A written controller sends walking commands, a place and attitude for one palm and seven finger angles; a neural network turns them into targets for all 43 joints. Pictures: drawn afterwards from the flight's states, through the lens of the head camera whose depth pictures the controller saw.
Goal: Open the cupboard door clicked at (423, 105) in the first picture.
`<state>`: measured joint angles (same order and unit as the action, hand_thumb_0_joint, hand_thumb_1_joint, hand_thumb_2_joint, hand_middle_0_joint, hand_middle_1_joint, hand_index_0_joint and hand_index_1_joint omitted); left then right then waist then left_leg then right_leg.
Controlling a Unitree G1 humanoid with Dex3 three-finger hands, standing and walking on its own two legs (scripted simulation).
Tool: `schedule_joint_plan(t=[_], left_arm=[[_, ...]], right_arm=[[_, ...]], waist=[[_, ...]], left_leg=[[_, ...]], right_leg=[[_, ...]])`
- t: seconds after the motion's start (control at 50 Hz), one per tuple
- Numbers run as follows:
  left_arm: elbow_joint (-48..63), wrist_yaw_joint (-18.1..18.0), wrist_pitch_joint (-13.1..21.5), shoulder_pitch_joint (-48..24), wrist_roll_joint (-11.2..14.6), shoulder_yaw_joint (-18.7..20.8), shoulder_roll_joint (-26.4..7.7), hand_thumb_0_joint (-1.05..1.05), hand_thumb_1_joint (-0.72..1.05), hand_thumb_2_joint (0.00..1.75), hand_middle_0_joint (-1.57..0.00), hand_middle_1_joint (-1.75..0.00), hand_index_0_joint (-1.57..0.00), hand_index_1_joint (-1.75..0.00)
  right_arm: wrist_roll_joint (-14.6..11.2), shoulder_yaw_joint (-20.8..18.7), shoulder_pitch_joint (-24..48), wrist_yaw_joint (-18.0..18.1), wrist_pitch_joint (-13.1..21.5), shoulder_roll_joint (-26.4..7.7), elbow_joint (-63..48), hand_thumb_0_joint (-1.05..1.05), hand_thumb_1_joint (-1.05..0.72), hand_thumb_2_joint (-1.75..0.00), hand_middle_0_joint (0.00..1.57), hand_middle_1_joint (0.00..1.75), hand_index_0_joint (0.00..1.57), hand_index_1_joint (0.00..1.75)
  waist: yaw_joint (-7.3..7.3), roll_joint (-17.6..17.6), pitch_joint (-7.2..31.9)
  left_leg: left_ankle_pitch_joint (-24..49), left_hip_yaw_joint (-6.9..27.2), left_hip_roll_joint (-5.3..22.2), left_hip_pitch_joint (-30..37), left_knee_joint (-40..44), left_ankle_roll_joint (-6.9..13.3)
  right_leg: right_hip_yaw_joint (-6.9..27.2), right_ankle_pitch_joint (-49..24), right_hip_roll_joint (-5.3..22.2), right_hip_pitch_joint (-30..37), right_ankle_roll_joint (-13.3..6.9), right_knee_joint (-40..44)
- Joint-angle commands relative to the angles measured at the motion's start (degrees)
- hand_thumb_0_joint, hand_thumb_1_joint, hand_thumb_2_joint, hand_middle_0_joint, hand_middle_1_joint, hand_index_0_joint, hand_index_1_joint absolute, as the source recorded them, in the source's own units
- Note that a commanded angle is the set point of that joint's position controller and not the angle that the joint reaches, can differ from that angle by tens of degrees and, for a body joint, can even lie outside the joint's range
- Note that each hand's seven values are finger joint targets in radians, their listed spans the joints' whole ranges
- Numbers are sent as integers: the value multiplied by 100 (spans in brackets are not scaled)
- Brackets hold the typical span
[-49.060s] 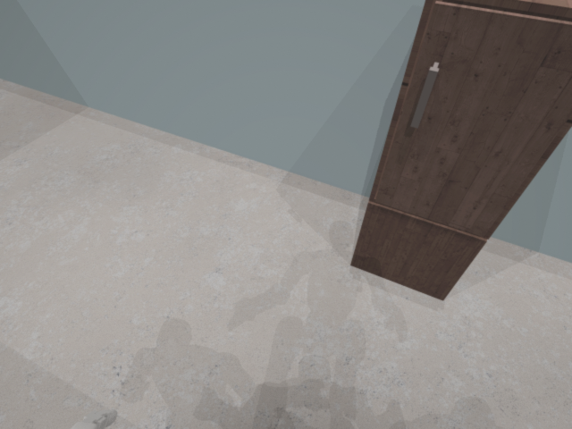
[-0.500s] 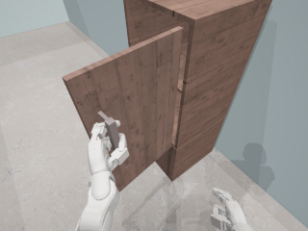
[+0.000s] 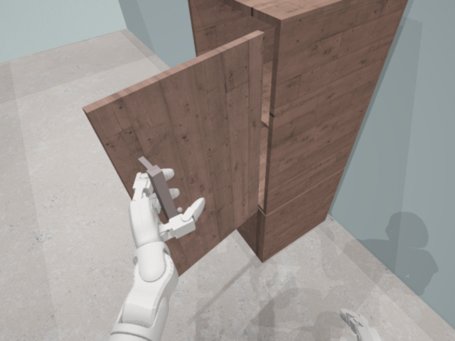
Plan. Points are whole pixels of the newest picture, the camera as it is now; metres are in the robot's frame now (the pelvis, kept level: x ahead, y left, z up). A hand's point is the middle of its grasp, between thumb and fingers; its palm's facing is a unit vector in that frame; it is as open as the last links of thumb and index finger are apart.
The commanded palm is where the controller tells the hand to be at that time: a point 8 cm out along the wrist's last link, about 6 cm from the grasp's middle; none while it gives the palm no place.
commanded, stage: open thumb and fingers to let go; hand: left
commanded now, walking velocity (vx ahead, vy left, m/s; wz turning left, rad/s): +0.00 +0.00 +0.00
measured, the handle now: (158, 191) +0.36 +0.14 +0.08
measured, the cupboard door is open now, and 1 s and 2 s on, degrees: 99 99 99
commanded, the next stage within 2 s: slide the hand sideways off the handle in 0.46 s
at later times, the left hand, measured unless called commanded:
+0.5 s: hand (175, 214) +0.31 +0.10 +0.09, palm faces +0.29 -0.96 +0.01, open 15.5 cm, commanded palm +0.28 +0.16 +0.08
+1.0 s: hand (162, 234) +0.27 +0.12 +0.08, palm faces -0.14 -0.99 +0.01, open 16.4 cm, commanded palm +0.25 +0.18 +0.08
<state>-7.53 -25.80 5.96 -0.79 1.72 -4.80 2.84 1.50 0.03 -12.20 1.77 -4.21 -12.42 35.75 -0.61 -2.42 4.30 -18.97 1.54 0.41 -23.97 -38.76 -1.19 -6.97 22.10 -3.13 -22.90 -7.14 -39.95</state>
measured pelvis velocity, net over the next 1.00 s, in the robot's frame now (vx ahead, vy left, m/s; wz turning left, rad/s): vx -0.02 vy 0.08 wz -0.05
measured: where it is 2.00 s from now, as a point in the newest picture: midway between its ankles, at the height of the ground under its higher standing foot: outside the picture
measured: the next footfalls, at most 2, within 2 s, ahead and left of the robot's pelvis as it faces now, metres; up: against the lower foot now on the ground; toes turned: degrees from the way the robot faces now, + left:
none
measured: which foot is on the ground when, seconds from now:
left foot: down 0.00-1.00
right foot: down 0.00-1.00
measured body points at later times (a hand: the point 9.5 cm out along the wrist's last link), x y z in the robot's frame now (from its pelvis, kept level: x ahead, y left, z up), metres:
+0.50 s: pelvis -0.01 +0.04 +0.00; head -0.01 +0.02 +0.45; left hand +0.29 +0.15 +0.09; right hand +0.15 -0.19 -0.10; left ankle +0.01 +0.16 -0.72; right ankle -0.01 -0.03 -0.72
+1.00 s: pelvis -0.02 +0.08 -0.01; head -0.02 +0.07 +0.44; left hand +0.27 +0.17 +0.09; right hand +0.13 -0.14 -0.09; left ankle +0.01 +0.16 -0.72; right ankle -0.01 -0.03 -0.72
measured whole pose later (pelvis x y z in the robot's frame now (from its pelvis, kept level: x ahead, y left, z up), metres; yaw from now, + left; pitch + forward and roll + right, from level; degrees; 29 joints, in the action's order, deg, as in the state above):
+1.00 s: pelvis -0.02 +0.08 -0.01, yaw -3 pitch +3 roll +0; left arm -7.6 -5.6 10.3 0.0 3.0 -10.8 -1.4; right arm -0.9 2.3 -13.7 -0.6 2.2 -11.2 31.2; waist 0.0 -1.4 3.3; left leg -20.2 -1.9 -2.5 -25.7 -43.2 3.0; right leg -2.4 20.9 -0.5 -24.9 -1.6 -43.1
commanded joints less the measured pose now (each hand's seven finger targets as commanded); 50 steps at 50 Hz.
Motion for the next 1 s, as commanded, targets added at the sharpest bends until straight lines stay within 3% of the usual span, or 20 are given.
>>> schedule_joint_plan(t=[0.0, 0.06, 0.22, 0.38, 0.42, 0.46, 0.54, 0.56, 0.6, 0.62, 0.66, 0.7, 0.74, 0.78, 0.8, 0.82, 0.84, 0.9, 0.92, 0.98], left_arm=[[1160, 6, 554, -1429, -126, 131, -253, 0, -43, 33, -30, -121, -30, -121], [1189, -34, 592, -1408, -163, 71, -189, 0, -50, 30, -30, -120, -30, -120], [993, -180, 604, -1536, -214, 46, -109, 0, -50, 30, -23, -80, -23, -80], [1048, -311, 576, -1737, -382, -258, 165, 0, -50, 30, -17, -40, -17, -40], [901, -382, 521, -1892, -426, -248, 114, 0, -50, 30, -15, -30, -15, -30], [809, -491, 477, -2164, -443, -263, 180, 0, -50, 30, -15, -30, -15, -30], [634, -722, 349, -2024, -549, -299, 339, 0, -50, 30, -15, -30, -15, -30], [613, 459, 572, -1951, -1015, -1485, 68, 0, -50, 30, -15, -30, -15, -30], [967, 1438, 975, -2210, -717, -906, -593, 0, -50, 30, -15, -30, -15, -30], [1065, 1755, 1050, -2233, -640, -962, -642, 0, -50, 30, -15, -30, -15, -30], [960, 2459, 1143, -2336, -302, -1224, -454, 0, -50, 30, -15, -30, -15, -30], [800, 2857, 1050, -2231, 329, -1122, -237, 0, -50, 30, -15, -30, -15, -30], [619, 2868, 874, -2025, 776, -886, -89, 0, -50, 30, -15, -30, -15, -30], [682, 2653, 780, -2017, 858, -651, -146, 0, -50, 30, -15, -30, -15, -30], [736, 2510, 774, -1928, 790, -557, -195, 0, -50, 30, -15, -30, -15, -30], [871, 2383, 800, -1785, 643, -508, -313, 0, -50, 30, -15, -30, -15, -30], [1050, 2275, 824, -1616, 486, -581, -262, 0, -50, 30, -15, -30, -15, -30], [1278, 2058, 867, -1275, 92, -742, -267, 0, -50, 30, -15, -30, -15, -30], [1268, 2014, 853, -1152, 7, -553, -519, 0, -50, 30, -15, -30, -15, -30], [1612, 2023, 825, -949, -52, -556, -571, 0, -50, 30, -15, -30, -15, -30]], right_arm=[[23, -100, 755, 29, 366, -374, -889, 0, -90, -90, 20, 30, 20, 30], [23, -103, 775, 13, 382, -357, -915, 0, -90, -90, 20, 30, 20, 30], [32, -110, 810, 33, 417, -359, -900, 0, -90, -90, 20, 30, 20, 30], [56, -117, 786, 8, 455, -339, -944, 0, -90, -90, 20, 30, 20, 30], [50, -100, 822, 24, 428, -347, -910, 0, -90, -90, 20, 30, 20, 30], [58, -81, 898, 36, 412, -327, -901, 0, -90, -90, 20, 30, 20, 30], [84, -89, 915, 2, 356, -307, -919, 0, -90, -90, 20, 30, 20, 30], [98, -31, 572, -58, 333, -493, -773, 0, -90, -90, 20, 30, 20, 30], [-10, -100, 443, 18, 369, -486, -984, 0, -90, -90, 20, 30, 20, 30], [-27, -81, 442, 45, 374, -510, -1036, 0, -90, -90, 20, 30, 20, 30], [-130, -21, 481, 78, 486, -500, -1105, 0, -90, -90, 20, 30, 20, 30], [-271, 40, 606, 108, 635, -494, -1225, 0, -90, -90, 20, 30, 20, 30], [-330, 74, 718, 119, 781, -511, -1267, 0, -90, -90, 20, 30, 20, 30], [-337, 72, 725, 88, 889, -547, -1255, 0, -90, -90, 20, 30, 20, 30], [-321, 56, 671, 47, 925, -554, -1260, 0, -90, -90, 20, 30, 20, 30], [-301, 41, 676, 0, 959, -559, -1280, 0, -90, -90, 20, 30, 20, 30], [-282, 25, 636, -66, 982, -528, -1314, 0, -90, -90, 20, 30, 20, 30], [-225, -2, 522, -207, 986, -514, -1369, 0, -90, -90, 20, 30, 20, 30], [-210, -18, 471, -220, 963, -550, -1364, 0, -90, -90, 20, 30, 20, 30], [-212, -5, 569, -228, 931, -518, -1485, 0, -90, -90, 20, 30, 20, 30]], waist=[[47, 871, 1138], [82, 679, 1200], [39, 954, 1091], [13, 637, 1251], [-18, 758, 1095], [-32, 698, 1012], [72, 560, 1195], [-351, 724, 946], [-129, 418, 1474], [-114, 214, 1584], [-240, 76, 1368], [-201, 186, 1004], [-125, 455, 737], [-47, 578, 695], [-11, 713, 710], [91, 513, 788], [115, 310, 871], [98, 197, 875], [147, 380, 903], [151, 290, 903]], left_leg=[[645, 40, -204, -167, -31, 195], [666, 28, -220, -145, -5, 196], [629, 23, -214, -88, -12, 216], [704, -40, -204, 149, 11, 235], [618, -25, -185, 131, 16, 243], [490, -13, -181, 125, 45, 243], [693, 9, -140, 194, 75, 217], [936, 17, -150, 413, 104, 276], [1245, 10, -149, 625, 56, 312], [1308, 10, -142, 732, 60, 301], [1119, 90, -119, 885, 93, 283], [684, 211, -88, 818, 222, 256], [271, 287, -71, 692, 367, 222], [24, 345, -67, 589, 474, 194], [2, 381, -49, 558, 523, 177], [96, 373, -44, 597, 537, 155], [256, 385, -16, 683, 539, 119], [461, 371, 34, 665, 471, 69], [482, 368, 31, 573, 464, 69], [427, 257, 28, 560, 441, 100]], right_leg=[[1663, -2413, 969, 1053, 951, 1090], [1621, -2345, 950, 1059, 912, 1060], [1510, -2112, 886, 866, 905, 1097], [1045, -1740, 661, 526, 737, 834], [970, -1440, 610, 360, 703, 860], [881, -939, 543, 189, 644, 853], [644, -982, 406, 151, 540, 603], [732, -1567, 374, -55, 526, 423], [729, -2016, 372, 246, 474, 310], [723, -2043, 373, 282, 459, 277], [637, -1684, 327, 18, 451, 326], [515, -1121, 230, -125, 452, 469], [394, -674, 186, -188, 479, 567], [360, -428, 184, -224, 496, 559], [329, -401, 185, -223, 502, 511], [337, -441, 189, -201, 475, 422], [329, -533, 210, -230, 458, 330], [333, -619, 218, -352, 446, 202], [356, -630, 208, -249, 430, 208], [403, -602, 204, -177, 425, 260]])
